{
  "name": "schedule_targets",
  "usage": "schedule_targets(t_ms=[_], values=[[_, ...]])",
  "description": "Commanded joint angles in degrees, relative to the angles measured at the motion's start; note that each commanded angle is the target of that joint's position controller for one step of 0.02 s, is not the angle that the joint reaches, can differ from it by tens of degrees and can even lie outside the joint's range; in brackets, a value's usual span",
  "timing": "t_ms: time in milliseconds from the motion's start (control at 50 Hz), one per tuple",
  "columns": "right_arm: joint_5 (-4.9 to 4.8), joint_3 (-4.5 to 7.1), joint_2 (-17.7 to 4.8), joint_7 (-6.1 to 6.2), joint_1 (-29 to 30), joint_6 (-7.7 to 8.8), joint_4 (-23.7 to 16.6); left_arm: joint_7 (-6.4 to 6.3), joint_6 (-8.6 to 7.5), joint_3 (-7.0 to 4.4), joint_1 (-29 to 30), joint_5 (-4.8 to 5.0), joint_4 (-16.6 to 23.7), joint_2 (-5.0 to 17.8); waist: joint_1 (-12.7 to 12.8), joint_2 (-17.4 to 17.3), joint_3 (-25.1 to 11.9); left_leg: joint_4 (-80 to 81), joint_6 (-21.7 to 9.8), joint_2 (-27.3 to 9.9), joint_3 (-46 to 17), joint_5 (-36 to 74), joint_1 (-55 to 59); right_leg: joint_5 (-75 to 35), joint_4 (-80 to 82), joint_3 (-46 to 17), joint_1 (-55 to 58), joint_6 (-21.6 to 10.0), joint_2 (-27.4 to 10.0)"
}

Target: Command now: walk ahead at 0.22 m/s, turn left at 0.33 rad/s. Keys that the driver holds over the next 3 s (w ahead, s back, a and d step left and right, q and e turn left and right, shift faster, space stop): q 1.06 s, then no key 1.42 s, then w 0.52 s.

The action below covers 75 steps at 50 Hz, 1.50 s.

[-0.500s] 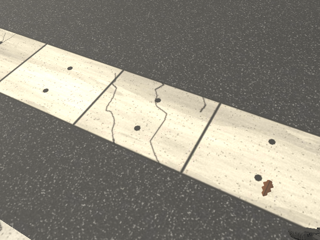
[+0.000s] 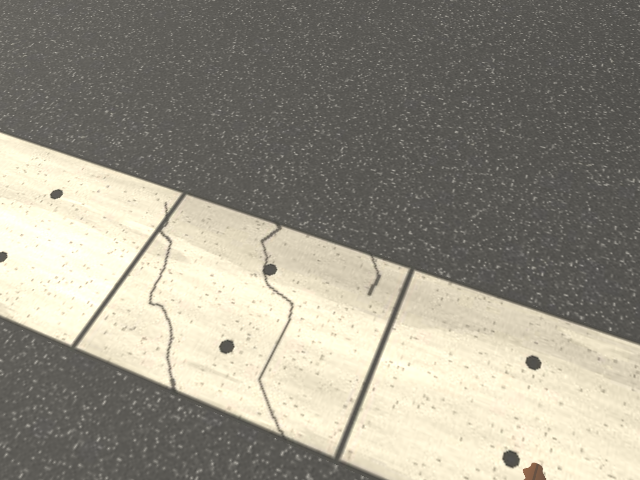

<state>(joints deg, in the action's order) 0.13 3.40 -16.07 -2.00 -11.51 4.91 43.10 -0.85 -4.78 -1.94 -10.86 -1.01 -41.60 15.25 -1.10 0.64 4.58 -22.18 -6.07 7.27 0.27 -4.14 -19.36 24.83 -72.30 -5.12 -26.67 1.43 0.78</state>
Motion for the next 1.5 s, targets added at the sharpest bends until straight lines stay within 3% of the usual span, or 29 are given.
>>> schedule_targets(t_ms=[20, 80, 160, 240, 280, 300, 320, 340, 380, 460, 520, 640, 700, 720, 740, 760, 780, 820, 880, 1060, 1180, 1200, 1220, 1240, 1280, 1320, 1400, 1460, 1500], values=[[-0.14, 1.52, -7.12, 0.69, 0.59, 0.53, -4.47, -1.09, 0.28, -1.43, -4.82, -0.12, 4.21, 4.92, 3.5, -1.63, -10.48, 4.62, -12.21, -17.34, -16.7, 40.64, 9.01, -0.4, 6.44, -0.75, -4.68, 1.93, -3.12], [-0.47, 2.66, -10.33, 1.6, -0.62, -1.4, -4.85, -1.82, 1.66, -0.98, -2.11, -0.04, 5.04, 3.74, 3.18, -3.28, -12.34, 3.67, -10.19, -14.94, -14.61, 37.55, 3.97, -7.34, 16.65, 1.3, -1.74, 3.39, -1.28], [-1.65, 2.76, -9.99, 2.78, -2.16, -3.94, -5.42, -1.85, 2.78, -1.11, 4.85, 0.55, 6.64, 4.13, 1.14, -5.85, -12.57, 2.1, -6.33, -12.65, -16.62, 20.23, 2.78, -15.37, 26.8, 0.39, 0.55, 3.86, 1.0], [-1.36, 2.89, -9.38, 3.63, -2.6, -5.64, -6.82, -1.09, 1.82, -1.98, 8.35, 1.13, 7.78, 5.83, 0.2, -9.1, -11.34, -0.77, -4.98, -13.1, -23.86, 8.74, 7.39, -13.1, 37.99, -1.53, 2.28, 3.51, 2.39], [-1.79, 2.7, -8.52, 3.83, -0.33, -5.97, -8.27, -0.68, 0.81, -2.61, 5.11, 1.26, 6.8, 6.18, 2.64, -9.84, -10.35, -4.79, -2.75, -11.3, -25.41, 6.31, 7.66, -19.92, 50.61, -0.88, 8.51, 1.74, 1.53], [-1.45, 2.02, -6.13, 3.84, -1.61, -5.95, -8.87, -0.84, 0.53, -3.19, 3.48, 0.66, 6.53, 8.06, 1.88, -7.84, -12.25, -9.36, -0.5, -9.35, -24.23, -1.62, 4.13, -25.64, 52.41, -3.97, 16.18, -0.87, -4.76], [-0.18, 0.98, -2.5, 3.73, -5.39, -5.9, -9.08, -1.42, 0.88, -3.78, 3.07, -0.27, 7.52, 11.18, -0.35, 3.45, -14.62, -22.02, 2.74, -3.54, -16.33, -24.17, -3.84, -42.7, 50.18, -14.61, 24.61, -6.7, -17.65], [-0.7, 1.44, -4.81, 3.67, -7.55, -5.56, -10.69, -1.19, 1.72, -4.11, 1.32, -2.18, 6.39, 11.73, -1.37, 15.53, -14.56, -33.06, 5.77, 0.31, -9.17, -38.14, -15.04, -50.49, 51.11, -27.34, 26.71, -16.84, -26.21], [-1.04, 3.58, -11.53, 3.51, -7.25, -6.08, -8.13, -1.02, 2.04, -3.07, 3.23, -0.6, 7.28, 6.37, -0.15, 7.16, -12.2, -47.23, 9.87, -4.66, -8.25, -30.07, -17.85, -42.63, 50.65, -19.0, 23.34, -16.32, -21.27], [-1.44, 2.67, -6.83, 3.51, -4.13, -8.09, -9.09, -1.62, 3.61, -2.87, 5.89, -0.22, 7.27, 6.69, -0.19, 6.98, -8.54, -48.03, 12.47, -6.46, -3.63, -20.4, -15.65, -36.49, 52.82, -5.2, 15.68, -13.37, -13.56], [-1.29, 1.81, -5.0, 3.14, 0.09, -7.84, -11.4, -2.28, 4.39, -3.46, 3.86, -0.29, 6.48, 7.81, 1.86, 8.63, -10.15, -39.44, 12.71, -8.27, -2.1, -18.88, -14.85, -36.75, 52.9, -2.76, 19.08, -14.73, -14.99], [-1.26, 1.93, -5.94, 1.29, 1.28, -8.09, -12.8, -1.5, 4.78, -4.73, 3.49, 0.9, 5.53, 11.11, 2.54, 10.46, -11.67, -22.76, 9.26, -8.92, 1.65, -17.27, -4.01, -32.87, 51.68, 0.18, 17.91, -14.27, -18.16], [-1.11, 2.77, -6.1, 0.74, -3.42, -8.23, -11.15, -1.46, 4.79, -4.7, 3.43, 2.28, 4.64, 10.32, -0.28, 8.75, -11.41, -6.94, 4.9, -6.26, 4.02, -8.41, 6.0, -25.94, 45.24, 3.56, 14.31, -9.52, -16.51], [-0.88, 3.54, -8.14, 1.19, -5.23, -8.13, -10.83, -1.22, 4.75, -4.28, 0.37, 1.91, 3.34, 8.29, -0.3, 3.09, -10.7, -1.6, 2.54, -8.16, -1.06, -1.11, 12.91, -17.82, 38.22, 7.59, 7.54, -4.89, -13.66], [-0.34, 5.09, -15.44, 2.3, -5.89, -7.86, -12.39, -0.75, 4.71, -2.83, 0.1, -1.18, 5.61, 3.96, 1.78, -16.82, -10.31, -0.05, -4.57, -25.19, -23.87, 18.63, 21.46, 7.71, 19.16, 13.92, -9.51, 1.83, -5.8], [1.79, 4.85, -16.42, 1.8, -6.26, -6.71, -13.38, -1.4, 4.25, -3.51, 6.56, -0.81, 8.01, 6.41, -2.58, -16.95, -11.33, 2.28, -14.55, -31.19, -31.69, 22.05, 15.49, 14.9, 8.37, 4.92, -15.05, 2.77, -0.86], [2.34, 4.3, -14.46, 1.58, -4.85, -5.71, -12.98, -1.84, 4.38, -4.19, 8.09, 0.45, 7.88, 8.42, -2.45, -11.63, -9.83, 3.12, -13.18, -27.84, -27.32, 16.25, 13.02, 10.85, 3.88, 1.97, -15.06, 2.22, -1.96], [0.07, 3.32, -10.86, 2.18, 1.21, -5.29, -13.17, -2.67, 5.0, -4.76, 5.57, 0.31, 5.62, 8.44, 0.79, -7.9, -8.21, 2.09, -6.67, -21.18, -20.36, 9.53, 11.22, 1.45, 4.76, 0.83, -14.74, 1.94, -2.96], [-0.18, 2.34, -9.02, 2.98, 2.48, -5.81, -13.32, -2.41, 4.87, -4.76, 3.29, 0.31, 5.02, 7.49, 2.13, -8.87, -10.24, 1.52, -6.04, -18.21, -17.96, 12.96, 8.99, -4.48, 3.85, 1.66, -10.2, 3.13, -1.05], [-0.41, 3.58, -11.38, 3.82, 0.67, -6.76, -12.85, -0.89, 3.71, -3.73, 7.12, 1.24, 5.99, 5.83, -0.23, -10.38, -9.74, 0.7, -6.59, -16.98, -26.5, 2.55, 9.07, -3.59, 27.42, 0.08, -2.32, 3.02, 1.52], [-1.27, 2.6, -9.16, 3.44, 3.11, -7.44, -12.46, 0.87, 2.59, -3.61, 2.47, 1.26, 4.53, 5.37, 1.99, -9.61, -10.94, -3.81, -3.52, -14.34, -27.6, 6.15, 7.35, -14.56, 49.38, 2.03, 12.64, 0.06, 0.65], [-0.89, 2.15, -7.66, 3.54, 1.24, -7.25, -12.08, 0.79, 2.51, -3.86, 1.97, 0.36, 4.68, 6.9, 1.41, -6.61, -11.36, -5.88, -0.65, -12.27, -25.84, -1.26, 3.47, -20.45, 51.47, -1.09, 18.42, -1.67, -3.79], [0.49, 1.28, -4.87, 3.34, -1.98, -6.83, -11.8, 0.54, 2.72, -4.21, 2.0, -0.86, 5.72, 10.15, -0.97, 5.34, -12.38, -16.03, 3.0, -5.93, -18.45, -17.68, -2.45, -31.35, 52.75, -11.06, 23.46, -6.05, -14.34], [-0.24, 2.12, -7.01, 3.47, -0.4, -6.28, -13.05, 0.64, 2.88, -4.09, 2.95, -1.91, 4.78, 10.44, -1.43, 14.84, -8.68, -21.32, 6.13, -1.27, -10.74, -30.22, -8.05, -34.98, 54.35, -20.23, 17.74, -15.55, -21.36], [-0.36, 3.96, -11.65, 3.78, 1.05, -6.21, -11.43, 0.29, 2.68, -3.57, 5.14, -0.6, 5.66, 8.0, 0.38, 8.83, -7.05, -36.49, 9.6, -3.67, -10.4, -29.38, -9.5, -28.55, 55.06, -17.71, 15.91, -16.95, -19.3], [-0.21, 3.56, -8.68, 3.96, -0.64, -7.22, -9.64, -0.01, 2.73, -3.0, 7.11, 0.77, 5.61, 6.94, -0.31, 6.84, -5.99, -39.38, 11.42, -4.65, -10.76, -25.03, -10.0, -27.54, 53.87, -12.5, 16.11, -14.14, -15.56], [-0.32, 0.91, -1.76, 3.16, 1.88, -6.83, -9.58, -0.01, 4.04, -2.33, 5.9, 0.51, 4.5, 5.53, 1.45, 9.39, -7.5, -22.02, 12.29, -7.18, -3.42, -22.46, -2.08, -32.37, 51.45, -4.89, 17.25, -12.4, -10.05], [-0.86, 1.33, -2.93, 2.93, 0.26, -6.45, -8.23, 0.1, 4.74, -2.33, 3.53, 1.1, 3.58, 6.69, 1.13, 9.34, -8.71, -4.72, 11.11, -6.45, -1.0, -12.33, 5.32, -32.18, 49.09, -6.17, 18.37, -12.4, -10.54], [0.3, 1.51, -5.41, 3.17, -0.5, -6.32, -8.14, 0.47, 3.77, -1.7, 0.21, 1.07, 2.44, 5.53, 1.24, 5.94, -9.21, 2.45, 8.43, -9.27, -5.32, 0.81, 14.6, -27.03, 48.94, -6.11, 14.06, -7.7, -9.54]])
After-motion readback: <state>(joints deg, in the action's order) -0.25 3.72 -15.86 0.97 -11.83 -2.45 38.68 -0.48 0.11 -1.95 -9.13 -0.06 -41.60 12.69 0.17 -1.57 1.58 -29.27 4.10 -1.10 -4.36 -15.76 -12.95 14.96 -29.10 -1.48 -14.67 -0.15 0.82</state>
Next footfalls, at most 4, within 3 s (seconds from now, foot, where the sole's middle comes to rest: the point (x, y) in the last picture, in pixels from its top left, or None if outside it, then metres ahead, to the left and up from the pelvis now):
0.30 right None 0.24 -0.13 -0.77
0.72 left None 0.10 0.10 -0.77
1.20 right None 0.22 -0.09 -0.77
1.50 left None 0.03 0.09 -0.77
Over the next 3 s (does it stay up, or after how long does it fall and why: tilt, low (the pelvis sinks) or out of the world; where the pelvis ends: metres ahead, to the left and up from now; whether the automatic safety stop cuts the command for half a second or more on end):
stays up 0.21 0.05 0.01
